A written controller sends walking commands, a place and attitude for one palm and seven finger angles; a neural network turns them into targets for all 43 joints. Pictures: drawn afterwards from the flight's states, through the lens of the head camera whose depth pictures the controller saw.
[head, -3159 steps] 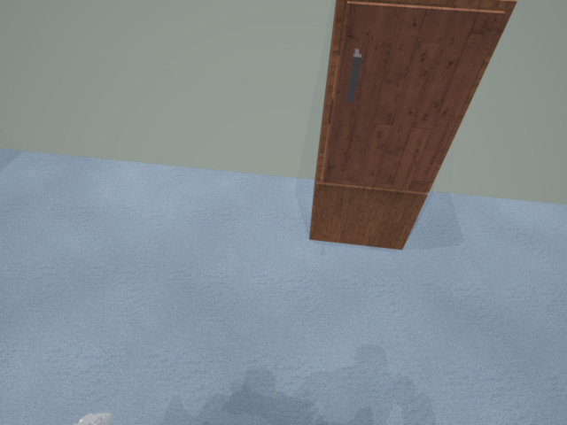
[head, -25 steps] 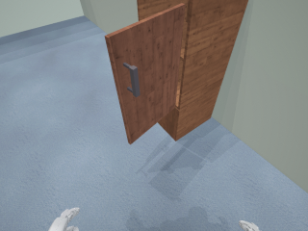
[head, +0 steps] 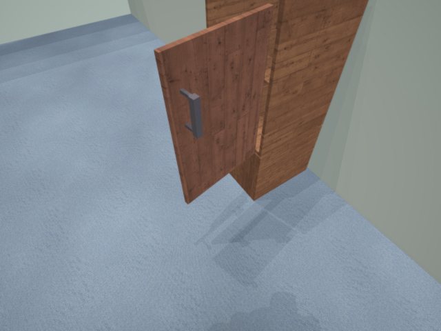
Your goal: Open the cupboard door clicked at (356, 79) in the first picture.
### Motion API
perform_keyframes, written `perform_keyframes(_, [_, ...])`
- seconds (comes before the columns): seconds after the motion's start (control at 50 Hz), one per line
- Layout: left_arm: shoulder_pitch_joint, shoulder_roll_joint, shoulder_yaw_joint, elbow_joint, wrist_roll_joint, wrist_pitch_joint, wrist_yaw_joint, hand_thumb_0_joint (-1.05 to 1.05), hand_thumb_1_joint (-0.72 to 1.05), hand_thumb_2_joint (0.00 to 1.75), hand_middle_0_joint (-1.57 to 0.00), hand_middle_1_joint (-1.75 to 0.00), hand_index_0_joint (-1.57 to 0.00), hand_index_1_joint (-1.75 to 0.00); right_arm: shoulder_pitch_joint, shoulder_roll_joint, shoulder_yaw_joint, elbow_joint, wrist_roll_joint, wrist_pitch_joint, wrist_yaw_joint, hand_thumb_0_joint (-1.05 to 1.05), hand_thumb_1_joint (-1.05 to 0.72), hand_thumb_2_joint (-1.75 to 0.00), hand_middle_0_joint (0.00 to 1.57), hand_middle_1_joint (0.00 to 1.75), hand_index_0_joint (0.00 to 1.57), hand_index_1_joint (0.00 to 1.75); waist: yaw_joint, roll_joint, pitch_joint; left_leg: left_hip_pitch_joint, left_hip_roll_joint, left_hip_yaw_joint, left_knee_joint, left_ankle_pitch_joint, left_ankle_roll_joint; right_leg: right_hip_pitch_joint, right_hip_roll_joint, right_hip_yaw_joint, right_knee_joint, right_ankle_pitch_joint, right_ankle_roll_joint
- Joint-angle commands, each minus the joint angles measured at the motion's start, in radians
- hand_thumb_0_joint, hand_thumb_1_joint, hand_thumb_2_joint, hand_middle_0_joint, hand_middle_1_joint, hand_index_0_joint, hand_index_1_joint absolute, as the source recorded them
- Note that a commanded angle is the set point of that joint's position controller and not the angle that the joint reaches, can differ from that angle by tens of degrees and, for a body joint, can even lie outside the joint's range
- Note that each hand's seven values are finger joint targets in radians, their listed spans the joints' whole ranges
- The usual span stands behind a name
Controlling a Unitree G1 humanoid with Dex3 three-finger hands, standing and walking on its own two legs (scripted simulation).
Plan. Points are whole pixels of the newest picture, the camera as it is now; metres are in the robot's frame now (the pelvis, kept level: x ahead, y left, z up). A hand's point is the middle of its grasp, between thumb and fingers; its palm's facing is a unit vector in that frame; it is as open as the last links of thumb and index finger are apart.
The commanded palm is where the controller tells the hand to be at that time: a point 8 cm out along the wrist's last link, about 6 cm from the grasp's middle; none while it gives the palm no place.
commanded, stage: let the arm hang, fingers relaxed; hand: left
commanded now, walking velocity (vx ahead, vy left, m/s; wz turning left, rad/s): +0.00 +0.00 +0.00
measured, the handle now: (191, 113) +0.61 +0.11 +0.04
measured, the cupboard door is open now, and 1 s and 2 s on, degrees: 100 100 100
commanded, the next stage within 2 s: look to check the result in 0.38 s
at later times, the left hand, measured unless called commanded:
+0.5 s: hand out of the picture +0.07 +0.20 -0.16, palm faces -0.01 -0.97 -0.26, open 7.4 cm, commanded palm none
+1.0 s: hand out of the picture +0.09 +0.21 -0.16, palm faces -0.01 -0.95 -0.31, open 7.4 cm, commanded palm none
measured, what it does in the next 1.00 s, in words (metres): stands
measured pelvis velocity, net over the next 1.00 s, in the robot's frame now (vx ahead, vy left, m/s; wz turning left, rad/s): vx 0.04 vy -0.02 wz -0.01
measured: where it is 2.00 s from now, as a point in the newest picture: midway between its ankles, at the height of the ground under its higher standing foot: outside the picture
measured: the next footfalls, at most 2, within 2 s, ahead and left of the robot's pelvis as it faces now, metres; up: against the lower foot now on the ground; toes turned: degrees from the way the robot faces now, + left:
none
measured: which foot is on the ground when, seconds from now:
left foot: down 0.00-1.00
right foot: down 0.00-1.00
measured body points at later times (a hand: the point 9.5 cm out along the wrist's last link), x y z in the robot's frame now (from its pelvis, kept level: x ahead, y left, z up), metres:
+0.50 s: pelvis +0.02 -0.01 +0.00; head +0.04 -0.02 +0.45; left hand +0.07 +0.25 -0.14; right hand +0.06 -0.26 -0.15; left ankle +0.04 +0.12 -0.74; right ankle +0.01 -0.10 -0.74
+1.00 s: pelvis +0.04 -0.02 +0.01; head +0.05 -0.03 +0.45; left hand +0.10 +0.26 -0.13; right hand +0.10 -0.29 -0.15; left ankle +0.05 +0.12 -0.74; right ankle +0.01 -0.10 -0.74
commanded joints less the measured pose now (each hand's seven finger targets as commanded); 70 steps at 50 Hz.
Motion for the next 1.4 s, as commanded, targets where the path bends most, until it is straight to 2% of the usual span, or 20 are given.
perform_keyframes(0.0, [-0.015,0.145,0.028,-0.05,0.001,-0.018,0.01,0.0,0.9,0.9,-0.2,-0.3,-0.2,-0.3,0.012,-0.154,-0.032,-0.04,0.003,-0.019,-0.006,0.0,-0.9,-0.9,0.2,0.3,0.2,0.3,0.0,-0.03,-0.006,0.02,0.071,-0.087,-0.09,-0.038,0.034,-0.058,-0.116,0.13,-0.143,-0.128,-0.034])
perform_keyframes(0.08, [-0.033,0.139,0.027,-0.053,0.001,-0.022,0.011,0.0,0.9,0.9,-0.2,-0.3,-0.2,-0.3,-0.008,-0.149,-0.027,-0.036,0.003,-0.028,-0.005,0.0,-0.9,-0.9,0.2,0.3,0.2,0.3,0.004,-0.024,-0.031,0.03,0.081,-0.097,-0.107,0.046,0.033,-0.007,-0.119,0.118,-0.118,-0.014,-0.026])
perform_keyframes(0.12, [-0.042,0.139,0.027,-0.056,0.002,-0.024,0.012,0.0,0.9,0.9,-0.2,-0.3,-0.2,-0.3,-0.021,-0.145,-0.026,-0.036,0.003,-0.028,-0.005,0.0,-0.9,-0.9,0.2,0.3,0.2,0.3,0.003,-0.026,-0.021,0.033,0.08,-0.09,-0.104,0.071,0.029,-0.004,-0.124,0.114,-0.123,0.019,-0.023])
perform_keyframes(0.18, [-0.058,0.137,0.026,-0.06,0.002,-0.024,0.012,0.0,0.9,0.9,-0.2,-0.3,-0.2,-0.3,-0.03,-0.148,-0.024,-0.035,0.001,-0.027,-0.005,0.0,-0.9,-0.9,0.2,0.3,0.2,0.3,0.002,-0.015,-0.008,0.034,0.08,-0.093,-0.118,0.056,0.025,-0.004,-0.122,0.118,-0.132,0.001,-0.02])
perform_keyframes(0.36, [-0.079,0.149,0.031,-0.065,0.002,-0.032,0.01,0.0,0.9,0.9,-0.2,-0.3,-0.2,-0.3,-0.059,-0.172,-0.028,-0.04,0.002,-0.033,-0.007,0.0,-0.9,-0.9,0.2,0.3,0.2,0.3,0.0,-0.001,-0.047,0.074,0.084,-0.09,-0.121,0.089,0.022,0.026,-0.125,0.122,-0.143,0.053,-0.022])
perform_keyframes(0.42, [-0.082,0.158,0.033,-0.064,0.002,-0.034,0.01,0.0,0.9,0.9,-0.2,-0.3,-0.2,-0.3,-0.063,-0.183,-0.029,-0.042,0.003,-0.033,-0.008,0.0,-0.9,-0.9,0.2,0.3,0.2,0.3,-0.004,-0.03,-0.049,0.087,0.086,-0.089,-0.12,0.094,0.022,0.026,-0.125,0.124,-0.152,0.063,-0.022])
perform_keyframes(0.48, [-0.079,0.16,0.033,-0.059,0.0,-0.035,0.01,0.0,0.9,0.9,-0.2,-0.3,-0.2,-0.3,-0.066,-0.192,-0.029,-0.042,0.003,-0.035,-0.009,0.0,-0.9,-0.9,0.2,0.3,0.2,0.3,-0.003,-0.003,-0.062,0.101,0.089,-0.087,-0.121,0.106,0.022,0.036,-0.125,0.129,-0.151,0.087,-0.025])
perform_keyframes(0.74, [-0.082,0.197,0.031,-0.047,-0.001,-0.041,0.011,0.0,0.9,0.9,-0.2,-0.3,-0.2,-0.3,-0.084,-0.226,-0.03,-0.04,0.006,-0.033,-0.009,0.0,-0.9,-0.9,0.2,0.3,0.2,0.3,-0.005,-0.03,-0.074,0.135,0.094,-0.078,-0.12,0.138,0.021,0.057,-0.133,0.13,-0.164,0.171,-0.023])
perform_keyframes(0.86, [-0.093,0.205,0.03,-0.049,-0.001,-0.04,0.011,0.0,0.9,0.9,-0.2,-0.3,-0.2,-0.3,-0.1,-0.237,-0.029,-0.043,0.005,-0.032,-0.008,0.0,-0.9,-0.9,0.2,0.3,0.2,0.3,-0.004,-0.03,-0.048,0.129,0.094,-0.08,-0.128,0.131,0.019,0.05,-0.132,0.132,-0.171,0.165,-0.021])
perform_keyframes(0.9, [-0.09,0.213,0.033,-0.053,0.0,-0.043,0.012,0.0,0.9,0.9,-0.2,-0.3,-0.2,-0.3,-0.099,-0.244,-0.03,-0.047,0.007,-0.032,-0.007,0.0,-0.9,-0.9,0.2,0.3,0.2,0.3,-0.002,-0.034,-0.075,0.14,0.095,-0.079,-0.121,0.145,0.019,0.068,-0.134,0.132,-0.172,0.187,-0.019])
perform_keyframes(0.98, [-0.098,0.214,0.032,-0.056,-0.002,-0.043,0.012,0.0,0.9,0.9,-0.2,-0.3,-0.2,-0.3,-0.103,-0.243,-0.029,-0.046,0.006,-0.034,-0.008,0.0,-0.9,-0.9,0.2,0.3,0.2,0.3,-0.002,-0.018,-0.084,0.145,0.097,-0.076,-0.125,0.162,0.017,0.082,-0.137,0.131,-0.165,0.224,-0.019])
perform_keyframes(1.02, [-0.102,0.217,0.033,-0.058,0.0,-0.044,0.013,0.0,0.9,0.9,-0.2,-0.3,-0.2,-0.3,-0.105,-0.243,-0.029,-0.049,0.006,-0.034,-0.007,0.0,-0.9,-0.9,0.2,0.3,0.2,0.3,-0.003,-0.041,-0.068,0.143,0.097,-0.075,-0.127,0.16,0.017,0.074,-0.136,0.13,-0.168,0.232,-0.016])
perform_keyframes(1.18, [-0.107,0.216,0.034,-0.065,-0.001,-0.044,0.013,0.0,0.9,0.9,-0.2,-0.3,-0.2,-0.3,-0.103,-0.248,-0.028,-0.05,0.006,-0.037,-0.009,0.0,-0.9,-0.9,0.2,0.3,0.2,0.3,-0.003,-0.015,-0.072,0.146,0.101,-0.073,-0.131,0.181,0.015,0.091,-0.134,0.134,-0.164,0.255,-0.019])
perform_keyframes(1.24, [-0.106,0.213,0.032,-0.064,-0.001,-0.042,0.012,0.0,0.9,0.9,-0.2,-0.3,-0.2,-0.3,-0.101,-0.247,-0.027,-0.048,0.006,-0.037,-0.009,0.0,-0.9,-0.9,0.2,0.3,0.2,0.3,-0.003,-0.017,-0.069,0.148,0.102,-0.075,-0.136,0.173,0.015,0.086,-0.132,0.132,-0.167,0.231,-0.019])
perform_keyframes(1.38, [-0.1,0.212,0.033,-0.062,-0.002,-0.043,0.013,0.0,0.9,0.9,-0.2,-0.3,-0.2,-0.3,-0.094,-0.242,-0.027,-0.045,0.007,-0.038,-0.011,0.0,-0.9,-0.9,0.2,0.3,0.2,0.3,-0.002,-0.034,-0.078,0.159,0.103,-0.072,-0.134,0.191,0.016,0.094,-0.132,0.129,-0.164,0.261,-0.019])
